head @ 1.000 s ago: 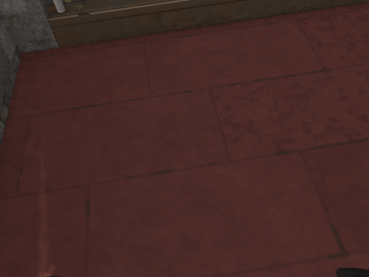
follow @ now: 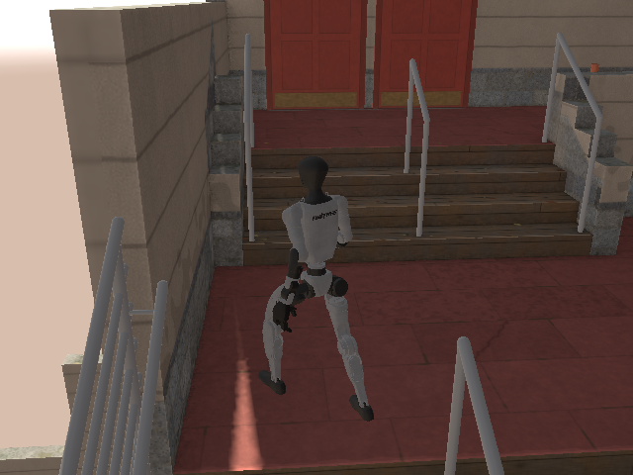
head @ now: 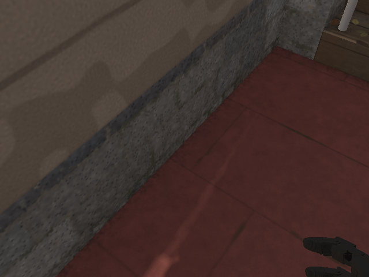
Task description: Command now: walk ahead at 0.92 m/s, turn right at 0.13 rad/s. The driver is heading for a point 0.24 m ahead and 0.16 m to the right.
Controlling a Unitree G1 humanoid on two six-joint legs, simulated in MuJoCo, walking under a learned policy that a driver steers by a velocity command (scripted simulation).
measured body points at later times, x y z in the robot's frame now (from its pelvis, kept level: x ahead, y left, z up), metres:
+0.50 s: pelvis +0.35 -0.01 +0.01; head +0.39 -0.02 +0.45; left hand +0.58 +0.21 -0.08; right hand +0.38 -0.30 -0.12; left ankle +0.18 +0.15 -0.64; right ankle +0.47 -0.09 -0.71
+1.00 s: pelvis +0.46 -0.01 +0.03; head +0.48 +0.01 +0.48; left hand +0.64 +0.20 -0.09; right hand +0.51 -0.29 -0.09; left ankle +0.48 +0.13 -0.71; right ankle +0.47 -0.09 -0.71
